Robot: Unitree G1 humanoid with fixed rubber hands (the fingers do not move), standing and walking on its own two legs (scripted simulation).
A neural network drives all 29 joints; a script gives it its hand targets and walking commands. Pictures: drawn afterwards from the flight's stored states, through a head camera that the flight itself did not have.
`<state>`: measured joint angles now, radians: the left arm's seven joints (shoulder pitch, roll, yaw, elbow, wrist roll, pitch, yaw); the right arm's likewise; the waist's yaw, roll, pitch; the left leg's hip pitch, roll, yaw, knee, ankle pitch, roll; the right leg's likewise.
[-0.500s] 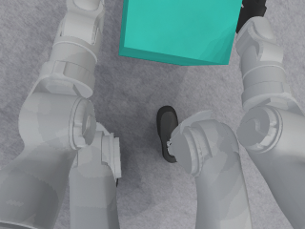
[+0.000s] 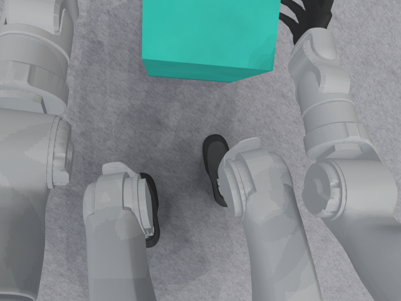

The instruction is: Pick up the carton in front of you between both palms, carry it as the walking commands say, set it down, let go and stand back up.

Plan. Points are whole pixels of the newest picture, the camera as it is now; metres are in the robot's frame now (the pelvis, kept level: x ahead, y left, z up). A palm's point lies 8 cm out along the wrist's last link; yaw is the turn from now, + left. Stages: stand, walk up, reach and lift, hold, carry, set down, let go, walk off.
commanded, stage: set down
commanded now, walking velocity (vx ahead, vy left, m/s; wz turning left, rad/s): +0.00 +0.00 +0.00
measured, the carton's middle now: (201, 21) +0.55 -0.09 -0.27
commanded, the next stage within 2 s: let go in 0.80 s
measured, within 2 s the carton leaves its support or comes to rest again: neither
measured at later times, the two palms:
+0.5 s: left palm out of the picture +0.60 +0.14 +0.02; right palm out of the picture +0.48 -0.24 +0.03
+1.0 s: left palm out of the picture +0.57 +0.15 +0.15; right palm out of the picture +0.46 -0.24 +0.16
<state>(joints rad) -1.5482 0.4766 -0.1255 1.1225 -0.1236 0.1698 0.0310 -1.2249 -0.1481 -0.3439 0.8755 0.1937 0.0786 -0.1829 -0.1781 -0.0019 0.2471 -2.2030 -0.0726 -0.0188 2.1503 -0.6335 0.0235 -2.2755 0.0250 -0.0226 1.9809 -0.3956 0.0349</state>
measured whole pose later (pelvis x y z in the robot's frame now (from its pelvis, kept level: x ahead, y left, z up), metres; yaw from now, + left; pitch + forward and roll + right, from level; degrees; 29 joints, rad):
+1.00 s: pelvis +0.06 +0.00 +0.26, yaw +3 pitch +44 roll +0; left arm -1.05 0.31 0.20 0.93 0.12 0.17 -0.04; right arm -0.71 -0.05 -0.35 0.56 -0.02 0.15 -0.05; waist -0.17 0.04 -0.11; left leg -1.50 -0.07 -0.04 1.13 -0.41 0.01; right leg -1.56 0.01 0.02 1.04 -0.25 0.01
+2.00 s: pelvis +0.14 +0.01 +0.38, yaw +1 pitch -3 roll -1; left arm 0.24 0.21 0.03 0.45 -0.01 0.08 -0.05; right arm 0.22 -0.22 -0.04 0.41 -0.02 0.14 0.06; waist 0.00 0.03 0.07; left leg -0.08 -0.04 -0.04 0.45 -0.33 0.04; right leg -0.18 0.02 0.04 0.44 -0.22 0.01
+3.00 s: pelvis +0.16 -0.03 +0.38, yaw +4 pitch -1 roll +0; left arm 0.15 0.33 0.05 0.88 0.03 0.00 0.02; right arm 0.18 -0.37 -0.01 0.82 -0.03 0.00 -0.04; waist 0.01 0.04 0.02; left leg -0.08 -0.01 -0.09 0.44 -0.33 -0.01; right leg -0.19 0.04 -0.01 0.47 -0.26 -0.04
